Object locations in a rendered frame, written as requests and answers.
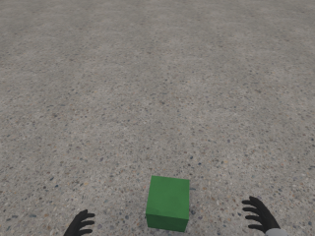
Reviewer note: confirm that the carton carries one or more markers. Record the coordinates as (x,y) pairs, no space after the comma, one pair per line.
(168,203)

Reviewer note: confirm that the left robot hand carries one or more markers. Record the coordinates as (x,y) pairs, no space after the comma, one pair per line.
(77,224)

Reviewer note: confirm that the right robot hand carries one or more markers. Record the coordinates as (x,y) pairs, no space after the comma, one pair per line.
(265,217)

